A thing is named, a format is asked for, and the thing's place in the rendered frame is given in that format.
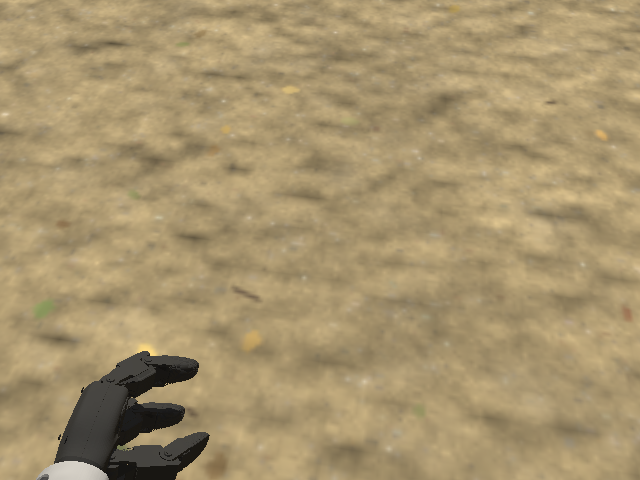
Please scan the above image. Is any robot left hand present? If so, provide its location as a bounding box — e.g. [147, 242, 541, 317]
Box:
[54, 351, 210, 480]

